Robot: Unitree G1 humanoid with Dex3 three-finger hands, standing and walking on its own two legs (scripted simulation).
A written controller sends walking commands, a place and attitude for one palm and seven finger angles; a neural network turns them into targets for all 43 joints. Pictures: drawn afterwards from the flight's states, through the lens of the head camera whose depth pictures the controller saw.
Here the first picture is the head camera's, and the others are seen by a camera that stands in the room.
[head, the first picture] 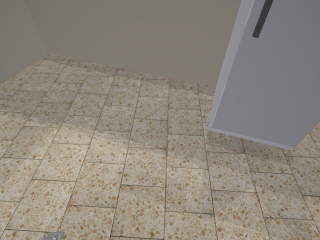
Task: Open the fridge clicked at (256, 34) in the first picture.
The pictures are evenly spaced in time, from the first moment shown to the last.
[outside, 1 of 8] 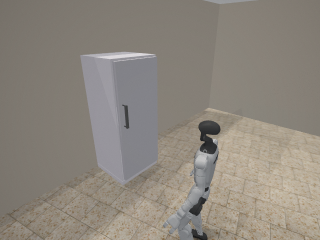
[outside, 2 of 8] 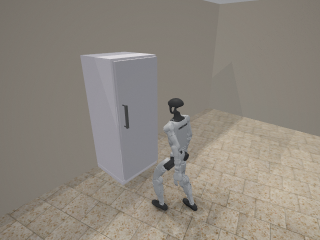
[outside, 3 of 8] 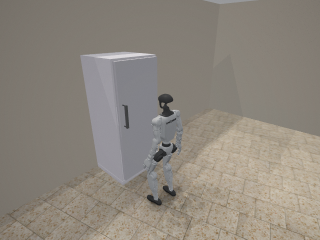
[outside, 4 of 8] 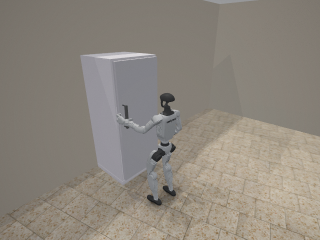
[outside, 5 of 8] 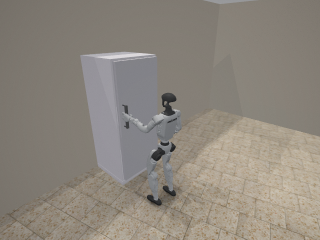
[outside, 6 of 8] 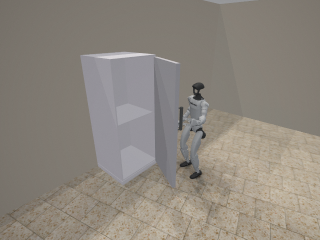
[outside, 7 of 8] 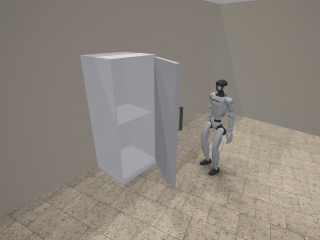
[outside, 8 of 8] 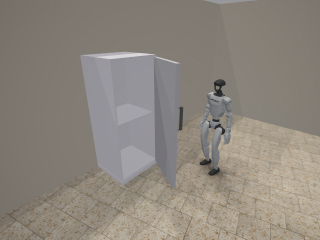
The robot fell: no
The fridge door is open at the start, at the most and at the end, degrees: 0 70 63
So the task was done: yes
